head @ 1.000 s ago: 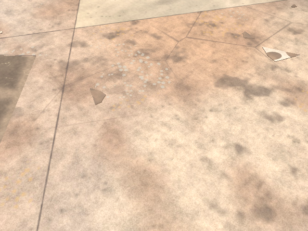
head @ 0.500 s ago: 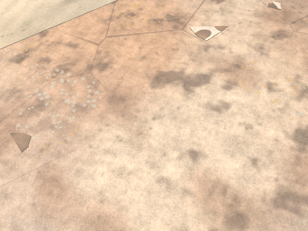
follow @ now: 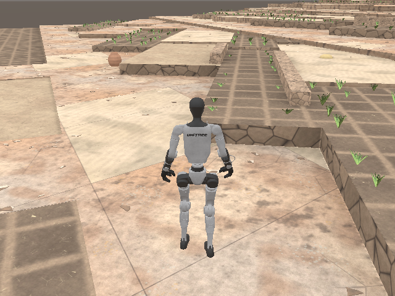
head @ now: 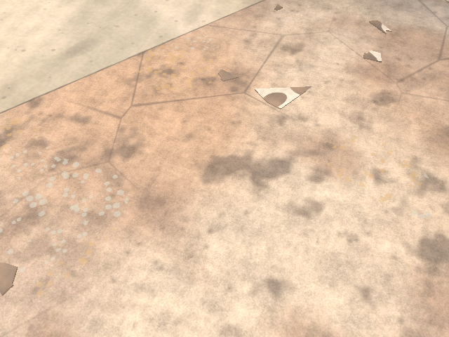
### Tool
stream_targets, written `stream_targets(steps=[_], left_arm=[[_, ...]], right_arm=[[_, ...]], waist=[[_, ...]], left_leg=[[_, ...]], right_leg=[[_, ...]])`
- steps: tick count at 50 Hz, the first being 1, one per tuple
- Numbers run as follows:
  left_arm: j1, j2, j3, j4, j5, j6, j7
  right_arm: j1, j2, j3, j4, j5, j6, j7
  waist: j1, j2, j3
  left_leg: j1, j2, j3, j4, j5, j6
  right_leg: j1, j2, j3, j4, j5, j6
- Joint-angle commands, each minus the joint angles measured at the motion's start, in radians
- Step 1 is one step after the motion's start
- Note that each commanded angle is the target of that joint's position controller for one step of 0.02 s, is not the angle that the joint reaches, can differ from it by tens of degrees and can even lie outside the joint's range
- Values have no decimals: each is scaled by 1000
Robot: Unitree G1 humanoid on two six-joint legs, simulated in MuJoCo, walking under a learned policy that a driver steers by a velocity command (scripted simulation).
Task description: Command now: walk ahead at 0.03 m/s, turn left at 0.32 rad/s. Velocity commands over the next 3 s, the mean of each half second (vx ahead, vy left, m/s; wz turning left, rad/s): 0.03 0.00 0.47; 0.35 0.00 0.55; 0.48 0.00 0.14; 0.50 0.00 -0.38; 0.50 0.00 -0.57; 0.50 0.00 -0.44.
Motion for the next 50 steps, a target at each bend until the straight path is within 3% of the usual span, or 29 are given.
stream_targets(steps=[1,3,4,5,7,8,9,10,11,15,19,22,23,24,25,26,27,28,29,32,36,41,44,45,46,47,48,49,50], left_arm=[[80,114,50,-42,-8,-4,8],[95,107,56,-35,-9,-8,6],[98,121,62,-33,-9,-8,5],[78,152,73,-34,-7,-6,6],[51,181,84,-51,7,-7,13],[41,165,77,-70,11,-12,19],[23,155,72,-83,7,-18,23],[-11,154,71,-89,-4,-23,24],[-18,160,73,-86,-16,-25,25],[28,186,83,-68,-14,0,27],[30,224,93,-59,-27,5,15],[11,220,92,-51,-52,-18,4],[50,197,87,-36,-45,-33,-3],[25,126,63,-75,6,-42,-6],[-31,121,56,-126,6,-58,-12],[-62,167,70,-125,-25,-67,-24],[-83,182,74,-131,-41,-75,-34],[-79,186,80,-115,-34,-79,-32],[-77,196,85,-110,-17,-81,-26],[-46,148,74,-83,-6,-99,-31],[-112,107,52,-92,-16,-110,-34],[-141,139,58,-108,-40,-133,-48],[-20,152,73,-76,-44,-149,-45],[92,182,84,-53,-32,-153,-38],[191,250,94,-36,1,-151,-32],[229,295,108,-9,10,-147,-48],[171,218,87,-23,-10,-146,-50],[147,166,72,-25,-19,-143,-46],[125,146,63,-27,-14,-138,-43]], right_arm=[[-26,-181,-58,-83,8,2,-15],[-47,-178,-62,-101,15,14,-22],[-66,-169,-62,-115,20,20,-24],[-74,-157,-61,-129,25,24,-23],[-47,-148,-61,-128,13,25,-15],[-44,-171,-73,-125,6,25,-10],[-36,-185,-85,-119,12,31,-9],[-21,-168,-84,-112,18,42,-9],[-29,-139,-74,-113,21,48,-9],[-94,-91,-51,-154,29,50,13],[-84,-111,-58,-174,26,52,26],[22,-134,-81,-154,20,63,17],[96,-174,-102,-143,21,65,3],[182,-286,-129,-148,25,64,-17],[221,-318,-125,-150,-3,34,-3],[204,-242,-103,-142,6,7,7],[169,-196,-87,-132,16,-8,5],[125,-189,-82,-134,17,-12,1],[83,-180,-76,-140,13,-13,-7],[68,-180,-74,-150,-6,-18,-27],[122,-204,-85,-126,10,-20,-34],[168,-215,-89,-107,23,-11,-27],[146,-157,-70,-114,20,-5,-25],[144,-92,-50,-117,13,-9,-27],[163,-11,-25,-140,13,-16,-29],[190,-80,-38,-172,38,-28,-35],[187,-148,-56,-143,40,-30,-35],[153,-160,-60,-129,27,-30,-31],[137,-146,-59,-122,15,-35,-28]], waist=[[28,177,-159],[32,142,-173],[31,93,-164],[13,-3,-131],[10,-170,-85],[20,-133,-84],[12,-61,-67],[-8,-29,-42],[0,-43,-22],[53,-109,-41],[54,-142,-69],[-11,-133,-110],[-41,-65,-155],[-57,177,-201],[-88,281,-278],[-97,150,-202],[-71,127,-104],[-40,80,-37],[-22,94,-5],[-4,118,-23],[-39,141,-21],[-49,157,-26],[30,147,-41],[77,103,-91],[83,-115,-156],[58,-273,-124],[51,-190,-27],[51,-146,26],[41,-112,20]], left_leg=[[199,235,-358,-109,391,183],[164,204,-338,-80,369,163],[103,164,-292,-49,325,134],[10,92,-201,2,222,92],[-190,-23,-11,222,-214,-5],[-244,12,-8,418,-385,-32],[-277,29,-24,541,-400,-53],[-305,50,-31,562,-361,-69],[-339,64,-19,535,-300,-83],[-259,72,87,370,-185,-107],[-96,57,161,185,-159,-74],[113,4,203,-45,-17,-3],[289,16,130,-115,88,48],[515,248,-220,-116,304,160],[537,440,-639,-245,31,385],[485,426,-589,-301,-227,366],[397,371,-513,-330,-415,307],[306,328,-455,-348,-436,259],[238,290,-399,-361,-392,236],[156,210,-287,-377,-241,221],[122,184,-251,-346,-190,207],[98,202,-358,-284,-272,200],[26,144,-370,-170,-320,148],[-56,96,-302,-16,-348,103],[-250,-27,-125,310,-392,34],[-421,-16,-90,523,-420,21],[-470,36,-107,613,-335,18],[-480,54,-90,629,-250,16],[-460,69,-73,615,-187,16]], right_leg=[[-45,-11,-17,9,49,7],[0,-27,-14,-42,98,-6],[46,-60,4,-83,173,-24],[79,-118,60,-124,297,-60],[167,-372,249,-192,664,-211],[176,-457,292,-196,791,-277],[178,-467,270,-189,833,-290],[185,-430,204,-180,820,-259],[215,-389,145,-176,821,-228],[254,-319,-8,-171,848,-195],[212,-342,-69,-139,836,-179],[140,-323,-134,6,777,-117],[31,-277,-186,149,615,-58],[-266,-182,-227,443,68,19],[-496,-35,-61,638,-305,45],[-552,-97,20,678,-270,40],[-564,-126,14,633,-181,17],[-539,-145,2,566,-115,11],[-496,-155,1,492,-44,19],[-385,-123,-33,381,121,51],[-306,-85,-30,133,209,82],[-183,-58,-10,-10,178,72],[34,-68,-18,-127,189,29],[189,-164,59,-159,141,-9],[373,-362,375,-276,-139,-104],[350,-479,713,-376,-426,-212],[289,-458,654,-386,-447,-215],[248,-400,514,-371,-323,-188],[221,-356,417,-371,-208,-168]])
